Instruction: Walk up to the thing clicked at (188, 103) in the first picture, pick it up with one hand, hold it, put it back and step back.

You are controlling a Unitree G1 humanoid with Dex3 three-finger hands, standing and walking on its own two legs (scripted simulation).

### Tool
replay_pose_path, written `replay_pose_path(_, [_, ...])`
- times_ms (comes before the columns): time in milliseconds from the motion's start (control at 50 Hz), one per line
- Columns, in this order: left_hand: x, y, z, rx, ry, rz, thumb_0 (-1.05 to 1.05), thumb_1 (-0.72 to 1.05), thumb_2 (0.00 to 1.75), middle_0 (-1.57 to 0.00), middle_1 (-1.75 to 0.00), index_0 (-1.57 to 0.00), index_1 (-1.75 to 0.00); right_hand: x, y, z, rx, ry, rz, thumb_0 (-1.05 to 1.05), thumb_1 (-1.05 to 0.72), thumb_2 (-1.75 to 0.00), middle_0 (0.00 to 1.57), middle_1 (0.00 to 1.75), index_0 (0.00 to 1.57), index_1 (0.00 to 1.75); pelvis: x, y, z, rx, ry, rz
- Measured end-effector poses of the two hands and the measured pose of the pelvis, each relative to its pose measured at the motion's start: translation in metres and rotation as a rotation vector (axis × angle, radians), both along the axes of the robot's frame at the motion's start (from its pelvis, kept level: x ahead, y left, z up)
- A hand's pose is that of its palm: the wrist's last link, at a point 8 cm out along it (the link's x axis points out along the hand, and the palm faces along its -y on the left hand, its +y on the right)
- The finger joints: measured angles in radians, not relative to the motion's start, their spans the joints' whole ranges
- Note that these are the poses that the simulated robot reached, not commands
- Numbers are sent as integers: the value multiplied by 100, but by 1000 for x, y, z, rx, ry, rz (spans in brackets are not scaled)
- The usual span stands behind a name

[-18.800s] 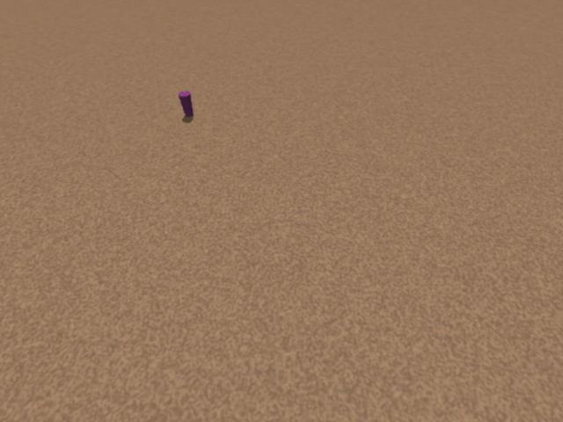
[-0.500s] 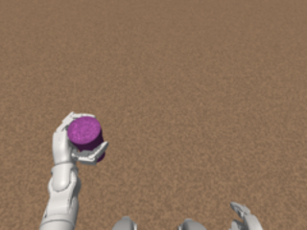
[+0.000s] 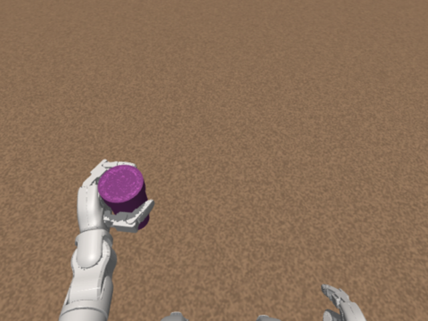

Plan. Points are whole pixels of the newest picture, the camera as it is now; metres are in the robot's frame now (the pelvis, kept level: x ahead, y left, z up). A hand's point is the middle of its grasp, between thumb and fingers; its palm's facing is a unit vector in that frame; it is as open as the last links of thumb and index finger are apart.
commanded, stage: hold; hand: left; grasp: from the side
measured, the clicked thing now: (129, 203) +0.33 +0.18 +0.02
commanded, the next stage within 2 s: none
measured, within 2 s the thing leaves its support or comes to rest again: neither
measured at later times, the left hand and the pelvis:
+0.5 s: hand (127, 194) +0.33 +0.17 +0.06, palm faces +0.20 -0.98 -0.01, open 9.7 cm; pelvis +0.00 +0.00 +0.01, yaw +0 degrees
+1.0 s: hand (127, 198) +0.32 +0.17 +0.06, palm faces +0.20 -0.98 -0.01, open 9.7 cm; pelvis +0.00 +0.00 +0.01, yaw +0 degrees
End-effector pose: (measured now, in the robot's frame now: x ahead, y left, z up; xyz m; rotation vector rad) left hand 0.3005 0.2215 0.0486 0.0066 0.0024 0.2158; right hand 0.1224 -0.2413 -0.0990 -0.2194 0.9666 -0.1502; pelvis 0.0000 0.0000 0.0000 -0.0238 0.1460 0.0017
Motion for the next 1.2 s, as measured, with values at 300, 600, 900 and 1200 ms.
replay_pose_path(300, [-4,-1,12,6,-15,-11,0,-34,110,-77,-105,-73,-104,3,5,7,13,-25,9,1,-93,-90,20,30,20,30,-2,1,6,2,-28,1])
replay_pose_path(600, [-3,-4,17,4,-14,-11,0,-34,110,-77,-105,-73,-104,5,4,10,16,-32,7,1,-92,-90,20,30,20,30,0,0,9,5,-41,1])
replay_pose_path(900, [-7,-4,15,5,-16,-11,0,-34,110,-77,-105,-73,-104,0,0,10,9,-24,3,1,-93,-90,20,30,20,30,-3,-1,9,5,-43,1])
replay_pose_path(1200, [-12,-3,15,3,-18,-13,0,-34,110,-77,-105,-73,-104,-2,2,11,15,-32,7,1,-93,-90,20,30,20,30,-6,0,10,6,-48,1])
